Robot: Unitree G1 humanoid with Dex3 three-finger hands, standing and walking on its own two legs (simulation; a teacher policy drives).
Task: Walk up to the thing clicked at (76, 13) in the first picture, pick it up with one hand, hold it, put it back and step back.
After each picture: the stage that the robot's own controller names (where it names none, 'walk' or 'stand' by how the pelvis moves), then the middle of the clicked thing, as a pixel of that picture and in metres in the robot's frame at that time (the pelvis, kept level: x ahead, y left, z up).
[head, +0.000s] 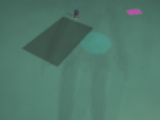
stand; (76, 14) +2.08 +0.01 -0.72
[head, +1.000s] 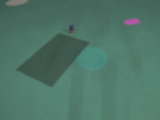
walk; (71, 29) +1.93 +0.23 -0.70
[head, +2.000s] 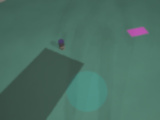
walk; (61, 44) +1.32 +0.29 -0.72
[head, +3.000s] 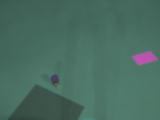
walk; (55, 80) +0.83 +0.27 -0.72
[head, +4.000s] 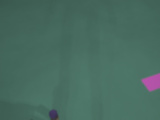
walk; (54, 116) +0.49 +0.23 -0.72
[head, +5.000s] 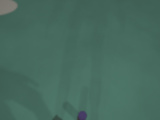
stand; (81, 117) +0.44 -0.08 -0.69
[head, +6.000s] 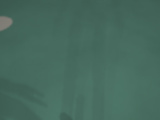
stand; out of the picture +0.42 +0.00 -0.71
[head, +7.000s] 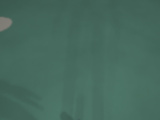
stand; out of the picture +0.43 +0.00 -0.73
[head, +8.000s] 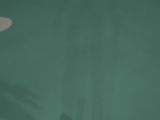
stand; out of the picture +0.42 -0.01 -0.73
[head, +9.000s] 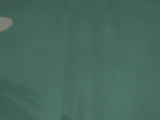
stand; out of the picture +0.41 -0.02 -0.73
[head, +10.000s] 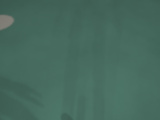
go down; out of the picture +0.41 -0.02 -0.73
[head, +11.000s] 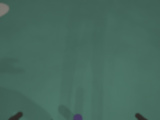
go down; out of the picture +0.41 -0.02 -0.67
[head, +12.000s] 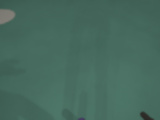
go down; out of the picture +0.42 -0.03 -0.66
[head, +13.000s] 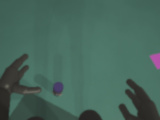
rest palm; (57, 89) +0.47 -0.01 -0.54
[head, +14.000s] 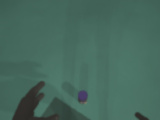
go down; (82, 97) +0.45 -0.02 -0.57
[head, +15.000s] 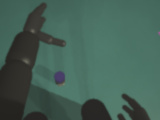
go down; (59, 78) +0.48 -0.01 -0.49
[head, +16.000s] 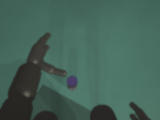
go down; (72, 83) +0.47 -0.01 -0.50
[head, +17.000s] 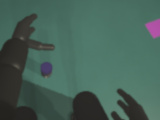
go down; (46, 70) +0.49 -0.01 -0.45
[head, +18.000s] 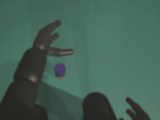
go down; (60, 71) +0.49 -0.01 -0.44
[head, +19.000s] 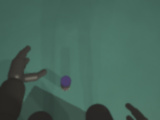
go down; (65, 83) +0.48 -0.01 -0.49
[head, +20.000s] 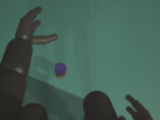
go down; (60, 70) +0.48 -0.01 -0.42
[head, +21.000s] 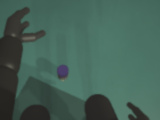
go down; (62, 73) +0.48 -0.01 -0.44
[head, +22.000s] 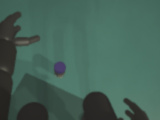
go down; (59, 70) +0.49 -0.01 -0.44
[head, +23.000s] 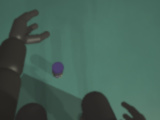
go down; (57, 70) +0.49 -0.01 -0.44
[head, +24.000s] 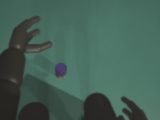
go down; (60, 71) +0.48 -0.01 -0.44
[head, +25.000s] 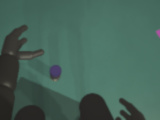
go down; (55, 73) +0.48 -0.01 -0.44
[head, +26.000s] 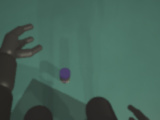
go down; (64, 75) +0.49 -0.01 -0.46
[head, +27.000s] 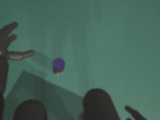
go down; (58, 67) +0.50 +0.00 -0.40
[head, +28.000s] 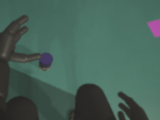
go down; (45, 62) +0.50 +0.00 -0.37
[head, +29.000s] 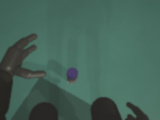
go down; (72, 75) +0.49 -0.02 -0.44
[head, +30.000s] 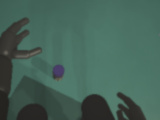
go down; (58, 73) +0.49 -0.01 -0.44
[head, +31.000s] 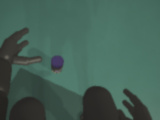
rest palm; (57, 64) +0.50 -0.01 -0.37
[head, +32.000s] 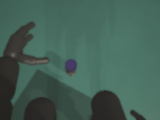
go down; (70, 67) +0.50 -0.02 -0.40
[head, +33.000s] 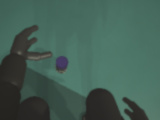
go down; (61, 65) +0.50 -0.01 -0.39
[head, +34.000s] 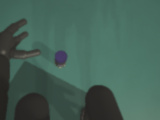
go down; (60, 59) +0.50 +0.00 -0.40
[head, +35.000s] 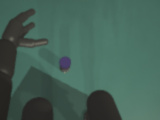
go down; (64, 64) +0.49 -0.01 -0.44
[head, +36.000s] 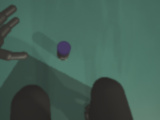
go down; (63, 51) +0.51 +0.01 -0.32
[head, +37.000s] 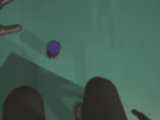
go down; (53, 50) +0.51 +0.02 -0.33
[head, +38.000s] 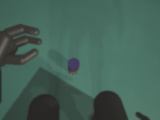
hold; (73, 66) +0.50 +0.00 -0.41
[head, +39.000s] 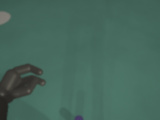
hold; out of the picture +0.44 -0.02 -0.67
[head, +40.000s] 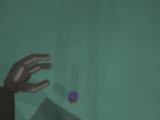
go down; (73, 97) +0.45 -0.01 -0.61
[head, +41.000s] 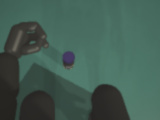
hold; (68, 60) +0.53 +0.00 -0.36
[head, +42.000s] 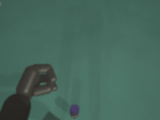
crouch; (74, 111) +0.46 -0.01 -0.62
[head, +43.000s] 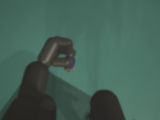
crouch; (69, 63) +0.51 +0.00 -0.41
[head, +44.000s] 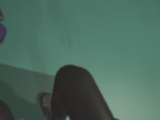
lower; out of the picture +0.52 +0.08 -0.29
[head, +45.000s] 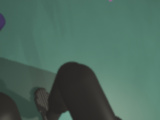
hold; out of the picture +0.53 +0.09 -0.29
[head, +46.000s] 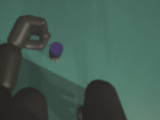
hold; (55, 52) +0.52 +0.03 -0.34
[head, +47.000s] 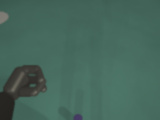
hold; out of the picture +0.45 -0.03 -0.66
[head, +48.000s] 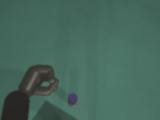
hold; (72, 100) +0.46 -0.01 -0.63
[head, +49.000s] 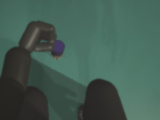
lower; (57, 50) +0.53 +0.00 -0.34
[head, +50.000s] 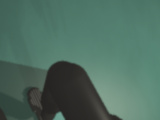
rest; out of the picture +0.53 +0.09 -0.29
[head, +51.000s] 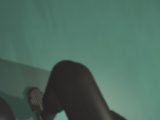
hold; out of the picture +0.54 +0.10 -0.28
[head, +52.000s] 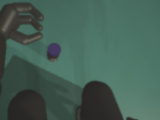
hold; (53, 52) +0.52 +0.02 -0.35
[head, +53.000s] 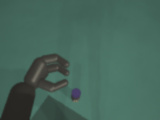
crouch; (75, 95) +0.48 -0.02 -0.58
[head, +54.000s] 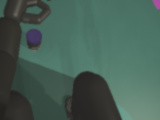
crouch; (34, 40) +0.54 +0.02 -0.31
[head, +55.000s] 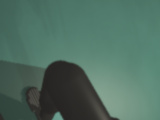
lower; out of the picture +0.54 +0.10 -0.29
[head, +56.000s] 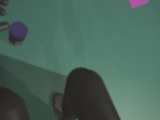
hold; (17, 34) +0.54 +0.08 -0.29
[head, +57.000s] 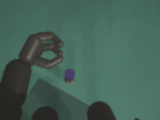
crouch; (69, 76) +0.51 -0.01 -0.48
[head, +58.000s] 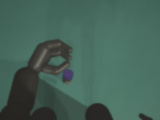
crouch; (67, 77) +0.50 -0.02 -0.49
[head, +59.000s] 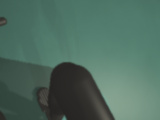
rest; out of the picture +0.54 +0.08 -0.28
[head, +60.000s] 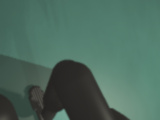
lower; out of the picture +0.54 +0.10 -0.29
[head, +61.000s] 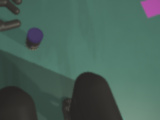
hold; (33, 39) +0.54 +0.05 -0.30
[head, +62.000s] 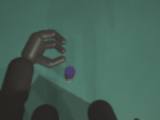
hold; (69, 74) +0.52 -0.01 -0.47
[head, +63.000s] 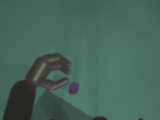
crouch; (73, 89) +0.49 -0.02 -0.57
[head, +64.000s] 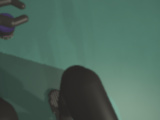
crouch; (5, 27) +0.54 +0.06 -0.29
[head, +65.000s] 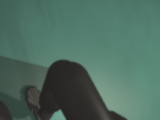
lower; out of the picture +0.55 +0.10 -0.29
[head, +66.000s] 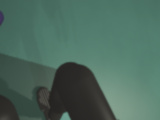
hold; out of the picture +0.54 +0.09 -0.29
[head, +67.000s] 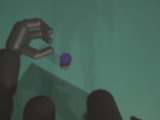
hold; (65, 61) +0.53 +0.00 -0.41
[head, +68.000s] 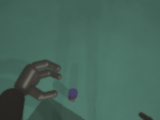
crouch; (72, 95) +0.49 -0.02 -0.61
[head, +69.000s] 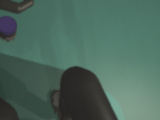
crouch; (7, 29) +0.54 +0.05 -0.30
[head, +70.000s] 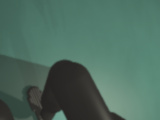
lower; out of the picture +0.55 +0.10 -0.28
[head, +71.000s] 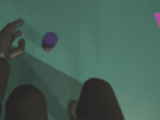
walk; (49, 42) +0.55 +0.04 -0.34
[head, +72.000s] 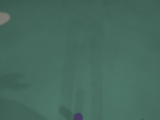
stand; out of the picture +0.47 -0.03 -0.66
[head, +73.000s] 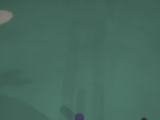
stand; out of the picture +0.46 -0.03 -0.66
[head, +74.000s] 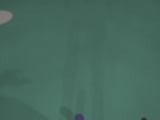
stand; out of the picture +0.46 -0.04 -0.66
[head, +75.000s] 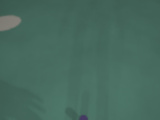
stand; out of the picture +0.47 -0.03 -0.72
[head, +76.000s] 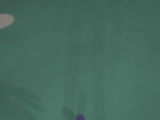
stand; out of the picture +0.46 -0.01 -0.72
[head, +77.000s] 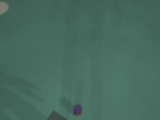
walk; (77, 110) +0.47 -0.01 -0.72
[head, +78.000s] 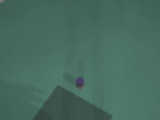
walk; (80, 83) +0.65 +0.01 -0.71
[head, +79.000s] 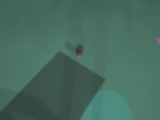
walk; (79, 50) +0.97 -0.03 -0.69
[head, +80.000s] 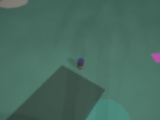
stand; (80, 64) +1.07 -0.03 -0.71
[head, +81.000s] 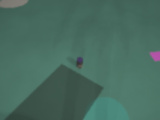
stand; (79, 62) +1.10 -0.01 -0.72
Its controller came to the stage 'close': yes
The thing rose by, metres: 0.00
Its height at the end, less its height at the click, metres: +0.00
